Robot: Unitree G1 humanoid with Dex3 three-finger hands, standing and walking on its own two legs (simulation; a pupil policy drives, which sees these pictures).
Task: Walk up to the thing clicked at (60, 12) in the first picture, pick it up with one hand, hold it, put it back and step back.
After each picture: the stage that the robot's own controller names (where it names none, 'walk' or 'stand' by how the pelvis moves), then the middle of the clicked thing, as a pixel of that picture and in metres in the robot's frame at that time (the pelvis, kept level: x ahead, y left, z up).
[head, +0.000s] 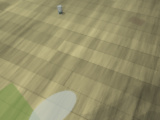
stand; (60, 9) +2.03 +0.38 -0.72
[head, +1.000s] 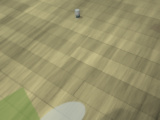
walk; (77, 13) +1.93 +0.26 -0.72
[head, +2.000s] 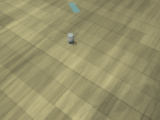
walk; (70, 38) +1.30 +0.26 -0.70
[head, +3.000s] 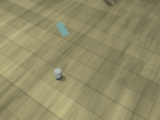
walk; (58, 74) +0.83 +0.27 -0.70
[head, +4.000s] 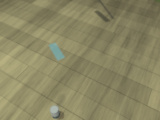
walk; (55, 112) +0.51 +0.24 -0.71
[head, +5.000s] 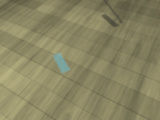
stand; out of the picture +0.32 +0.25 -0.70
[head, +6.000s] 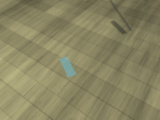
stand; out of the picture +0.31 +0.22 -0.72
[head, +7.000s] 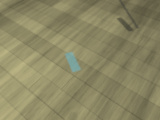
stand; out of the picture +0.34 +0.20 -0.72
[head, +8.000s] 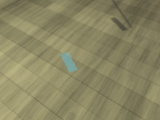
stand; out of the picture +0.34 +0.19 -0.72
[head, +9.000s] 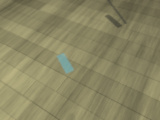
stand; out of the picture +0.33 +0.22 -0.72
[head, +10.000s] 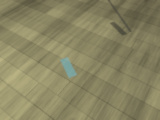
stand; out of the picture +0.32 +0.20 -0.73
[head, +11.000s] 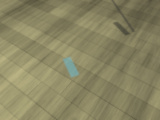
stand; out of the picture +0.33 +0.20 -0.73
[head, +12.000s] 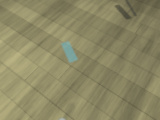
go down; out of the picture +0.34 +0.19 -0.71
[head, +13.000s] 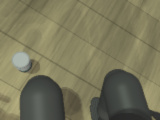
go down; (22, 62) +0.41 +0.23 -0.29
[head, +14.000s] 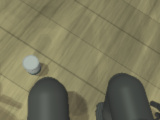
approach; (32, 65) +0.41 +0.22 -0.30
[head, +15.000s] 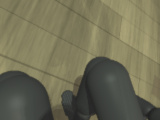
close in; out of the picture +0.40 +0.26 -0.22
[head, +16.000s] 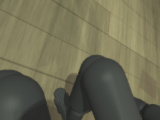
close; out of the picture +0.39 +0.27 -0.22
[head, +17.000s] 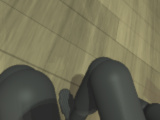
lift; out of the picture +0.35 +0.24 -0.22
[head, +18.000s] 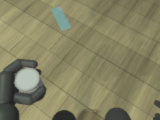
lift; (32, 86) +0.32 +0.19 +0.00
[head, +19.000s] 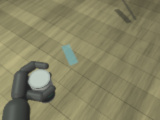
hold; (43, 87) +0.32 +0.17 +0.02
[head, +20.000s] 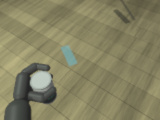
hold; (44, 88) +0.32 +0.16 +0.01
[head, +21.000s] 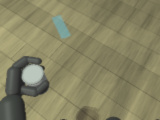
crouch; (36, 80) +0.35 +0.18 -0.05
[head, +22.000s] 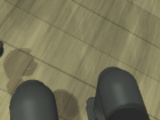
lower; out of the picture +0.45 +0.26 -0.11
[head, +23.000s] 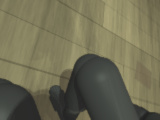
lower; out of the picture +0.43 +0.28 -0.23
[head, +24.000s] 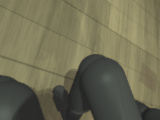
lower; out of the picture +0.42 +0.28 -0.22
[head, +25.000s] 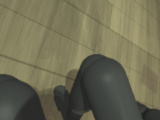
lower; out of the picture +0.42 +0.28 -0.23
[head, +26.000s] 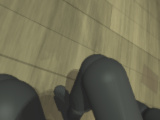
lower; out of the picture +0.41 +0.28 -0.23
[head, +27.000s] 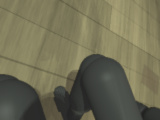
open; out of the picture +0.41 +0.26 -0.23
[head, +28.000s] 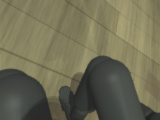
stand; out of the picture +0.41 +0.25 -0.23
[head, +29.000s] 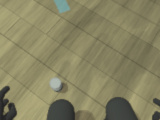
walk; (56, 85) +0.41 +0.18 -0.49
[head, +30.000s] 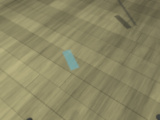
stand; out of the picture +0.36 +0.16 -0.66
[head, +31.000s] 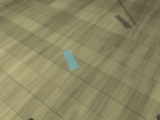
stand; out of the picture +0.36 +0.17 -0.67
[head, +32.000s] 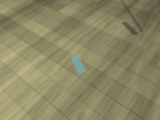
stand; out of the picture +0.38 +0.16 -0.72
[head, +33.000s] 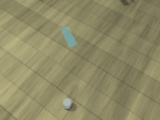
walk; (67, 104) +0.43 +0.12 -0.71
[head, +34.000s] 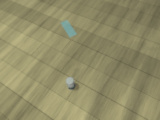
walk; (70, 83) +0.64 +0.20 -0.69
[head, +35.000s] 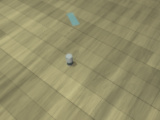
stand; (69, 59) +0.97 +0.18 -0.70
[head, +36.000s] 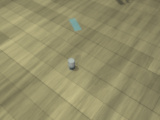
stand; (71, 64) +0.98 +0.16 -0.72
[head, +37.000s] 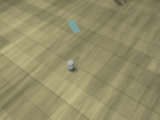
stand; (70, 66) +0.99 +0.18 -0.73
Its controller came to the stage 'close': yes
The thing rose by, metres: 0.72
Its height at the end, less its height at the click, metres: +0.00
